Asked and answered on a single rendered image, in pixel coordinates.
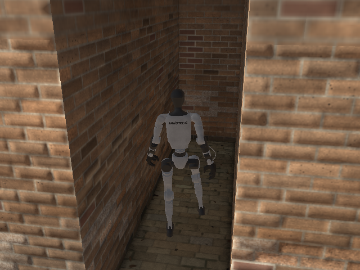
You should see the robot left shin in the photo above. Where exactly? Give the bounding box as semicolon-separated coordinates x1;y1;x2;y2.
164;191;173;229

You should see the left robot hand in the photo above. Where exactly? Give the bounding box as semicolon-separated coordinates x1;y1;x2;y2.
146;155;159;167

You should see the right robot foot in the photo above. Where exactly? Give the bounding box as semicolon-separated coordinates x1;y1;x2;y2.
197;206;205;215

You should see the robot right upper arm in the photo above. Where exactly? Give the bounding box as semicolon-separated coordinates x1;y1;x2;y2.
190;113;205;145

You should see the robot left upper arm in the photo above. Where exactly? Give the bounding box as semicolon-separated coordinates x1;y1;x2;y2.
152;114;167;144

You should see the robot left forearm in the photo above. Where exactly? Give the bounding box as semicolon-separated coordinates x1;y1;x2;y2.
147;135;158;157

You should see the robot right forearm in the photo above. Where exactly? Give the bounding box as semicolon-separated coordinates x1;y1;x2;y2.
200;136;214;165

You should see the right robot hand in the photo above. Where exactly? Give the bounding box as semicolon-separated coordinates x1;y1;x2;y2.
204;163;216;180

